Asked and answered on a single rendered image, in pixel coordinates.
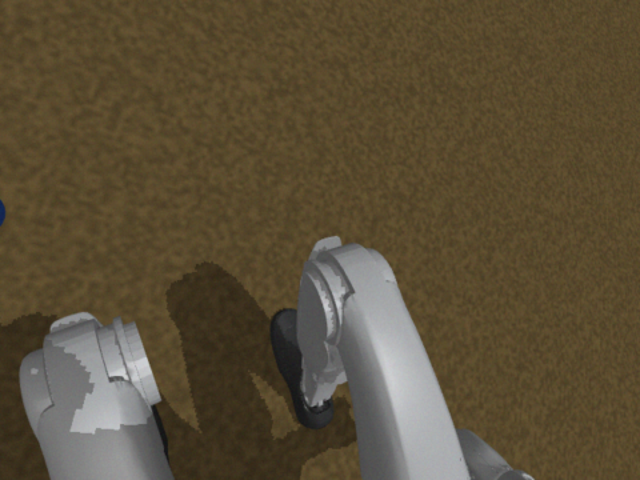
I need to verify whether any can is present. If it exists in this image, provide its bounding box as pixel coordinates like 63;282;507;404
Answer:
0;200;6;226

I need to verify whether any left robot foot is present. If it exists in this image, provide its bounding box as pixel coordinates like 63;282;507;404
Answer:
151;404;172;472

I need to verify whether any right robot foot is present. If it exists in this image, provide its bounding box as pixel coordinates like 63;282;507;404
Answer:
270;308;334;429

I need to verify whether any right robot hand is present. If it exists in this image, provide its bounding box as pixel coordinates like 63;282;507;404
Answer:
455;428;513;480

